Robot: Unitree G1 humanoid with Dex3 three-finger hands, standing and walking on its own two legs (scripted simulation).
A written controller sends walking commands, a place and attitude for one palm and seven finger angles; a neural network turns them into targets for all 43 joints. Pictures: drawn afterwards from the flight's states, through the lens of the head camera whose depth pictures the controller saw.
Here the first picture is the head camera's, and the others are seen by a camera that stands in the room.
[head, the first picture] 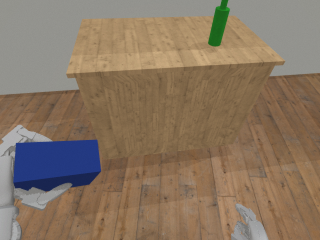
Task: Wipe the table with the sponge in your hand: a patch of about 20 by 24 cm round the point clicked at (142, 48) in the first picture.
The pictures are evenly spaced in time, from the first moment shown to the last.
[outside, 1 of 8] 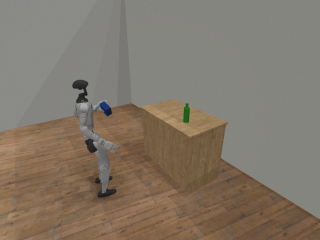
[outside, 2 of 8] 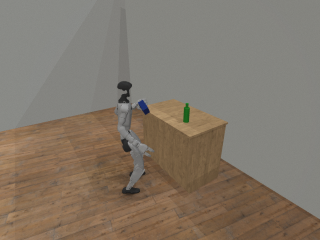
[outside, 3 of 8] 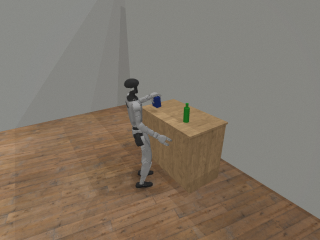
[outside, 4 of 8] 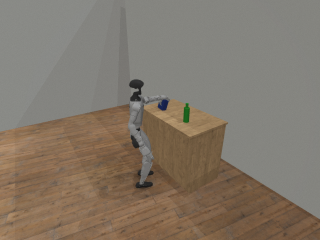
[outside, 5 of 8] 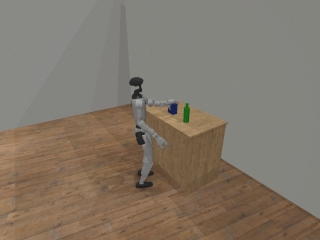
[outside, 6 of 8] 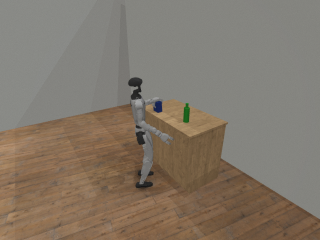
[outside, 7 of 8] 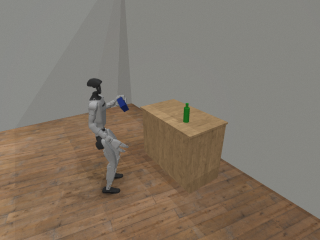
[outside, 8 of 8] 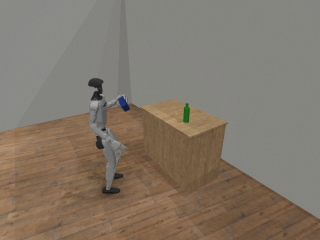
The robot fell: no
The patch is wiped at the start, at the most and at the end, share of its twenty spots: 0.00 1.00 1.00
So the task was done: yes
